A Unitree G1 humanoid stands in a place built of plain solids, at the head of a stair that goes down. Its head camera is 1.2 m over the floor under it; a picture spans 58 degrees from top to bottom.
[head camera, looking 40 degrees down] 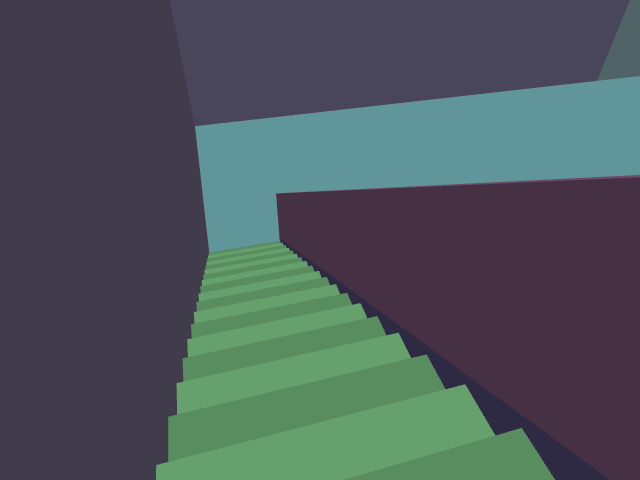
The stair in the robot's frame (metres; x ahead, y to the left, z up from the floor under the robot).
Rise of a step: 0.19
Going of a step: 0.29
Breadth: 1.21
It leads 15 degrees to the left of straight ahead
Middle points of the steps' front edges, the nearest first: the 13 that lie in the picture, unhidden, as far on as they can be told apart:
0.81 -0.01 -0.37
1.09 0.07 -0.56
1.37 0.14 -0.75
1.64 0.22 -0.94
1.92 0.29 -1.13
2.19 0.37 -1.31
2.47 0.44 -1.50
2.75 0.52 -1.69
3.02 0.59 -1.88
3.30 0.67 -2.06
3.58 0.74 -2.25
3.85 0.82 -2.44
4.13 0.89 -2.63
